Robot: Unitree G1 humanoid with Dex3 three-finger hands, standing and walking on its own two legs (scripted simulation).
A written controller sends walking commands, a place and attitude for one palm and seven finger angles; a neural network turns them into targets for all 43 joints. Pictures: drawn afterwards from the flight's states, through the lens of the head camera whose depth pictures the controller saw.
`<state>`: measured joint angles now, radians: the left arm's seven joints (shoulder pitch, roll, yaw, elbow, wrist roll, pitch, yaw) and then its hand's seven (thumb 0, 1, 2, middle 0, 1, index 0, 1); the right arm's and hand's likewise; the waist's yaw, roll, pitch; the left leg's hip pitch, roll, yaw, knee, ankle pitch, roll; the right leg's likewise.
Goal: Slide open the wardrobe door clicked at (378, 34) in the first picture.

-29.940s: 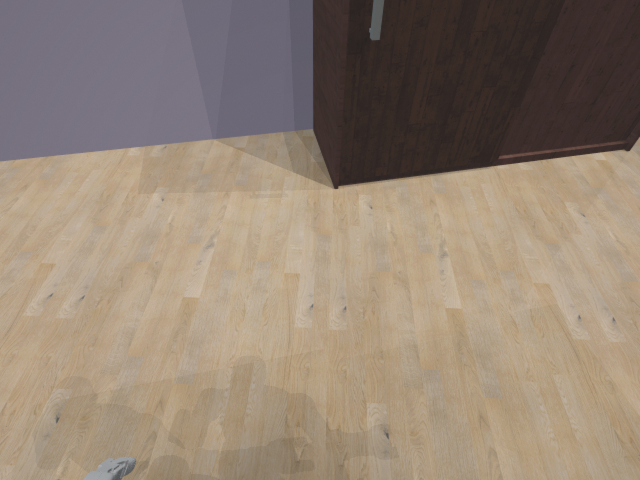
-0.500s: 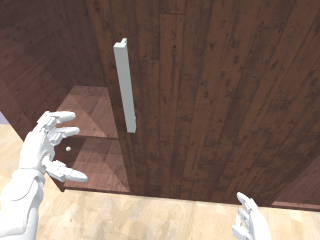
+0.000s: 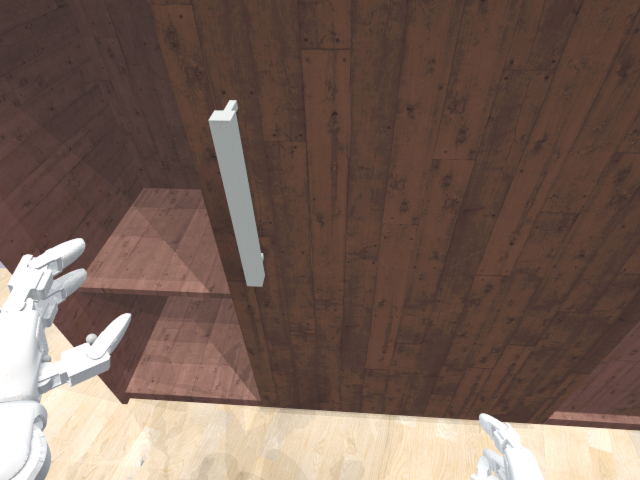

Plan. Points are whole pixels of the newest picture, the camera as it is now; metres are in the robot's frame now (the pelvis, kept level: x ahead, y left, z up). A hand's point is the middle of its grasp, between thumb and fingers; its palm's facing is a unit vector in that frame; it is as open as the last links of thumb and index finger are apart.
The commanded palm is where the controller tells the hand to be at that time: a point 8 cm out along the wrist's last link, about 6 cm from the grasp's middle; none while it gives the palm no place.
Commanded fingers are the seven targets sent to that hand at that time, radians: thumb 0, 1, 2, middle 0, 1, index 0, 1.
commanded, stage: draw the hand back to the body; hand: left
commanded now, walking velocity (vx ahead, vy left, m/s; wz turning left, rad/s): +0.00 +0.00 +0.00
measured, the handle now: (245, 203) +0.48 +0.19 +0.10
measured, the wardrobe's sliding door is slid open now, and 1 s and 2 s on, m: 0.45 0.45 0.45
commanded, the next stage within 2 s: step back with the hand held close in 0.50 s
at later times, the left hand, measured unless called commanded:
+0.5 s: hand (80, 350) +0.18 +0.26 +0.16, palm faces +0.47 -0.81 -0.36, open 7.4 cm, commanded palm +0.13 +0.29 +0.17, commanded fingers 0.00 0.90 0.90 -0.20 -0.30 -0.20 -0.30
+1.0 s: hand (42, 369) +0.16 +0.29 +0.15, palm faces +0.34 -0.81 -0.48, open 7.4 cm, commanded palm +0.10 +0.33 +0.17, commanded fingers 0.00 0.90 0.90 -0.20 -0.30 -0.20 -0.30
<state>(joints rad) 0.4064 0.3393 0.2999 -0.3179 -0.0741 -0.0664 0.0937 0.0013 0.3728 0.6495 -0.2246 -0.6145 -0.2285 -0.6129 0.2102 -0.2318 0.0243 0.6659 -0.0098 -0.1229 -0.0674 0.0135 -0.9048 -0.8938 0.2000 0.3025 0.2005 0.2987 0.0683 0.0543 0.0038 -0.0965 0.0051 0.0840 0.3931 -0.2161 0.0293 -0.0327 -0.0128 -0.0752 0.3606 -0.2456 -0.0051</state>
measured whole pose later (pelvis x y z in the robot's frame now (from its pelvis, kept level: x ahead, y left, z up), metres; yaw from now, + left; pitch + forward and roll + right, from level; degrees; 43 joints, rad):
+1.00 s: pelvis -0.04 +0.03 -0.01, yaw -1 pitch +0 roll -1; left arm 0.56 0.44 0.40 -0.50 -0.06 -0.14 0.11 0.02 0.89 0.90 -0.21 -0.31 -0.22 -0.31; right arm 0.19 -0.23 0.00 0.54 0.01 0.00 -0.09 0.01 -0.91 -0.89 0.20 0.30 0.20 0.30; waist 0.01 0.00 0.01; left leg -0.30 0.00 0.11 0.49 -0.19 0.08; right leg -0.24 -0.03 -0.05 0.45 -0.20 0.03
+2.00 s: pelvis -0.22 +0.05 -0.02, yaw -1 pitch +2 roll -2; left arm 0.49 0.47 0.42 -0.57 -0.06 -0.24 0.12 0.01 0.89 0.90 -0.21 -0.31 -0.22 -0.31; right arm 0.21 -0.16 0.02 0.68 0.00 -0.15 -0.05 0.01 -0.90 -0.89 0.20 0.30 0.20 0.30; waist 0.08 -0.06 -0.07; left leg -0.54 0.00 0.08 0.81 -0.29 -0.01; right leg -0.04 0.02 0.01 0.47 -0.46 0.01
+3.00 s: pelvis -0.27 +0.13 -0.02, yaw -1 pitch +1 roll -1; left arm 0.55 0.41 0.42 -0.45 -0.04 -0.16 0.14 0.01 0.89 0.90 -0.21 -0.31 -0.21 -0.30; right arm 0.21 -0.18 0.01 0.65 0.00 -0.11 -0.04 0.01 -0.90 -0.89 0.20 0.30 0.20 0.30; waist 0.00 0.03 0.03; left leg -0.32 0.06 0.05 0.73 -0.43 -0.01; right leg -0.31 -0.01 -0.13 0.57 -0.28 -0.05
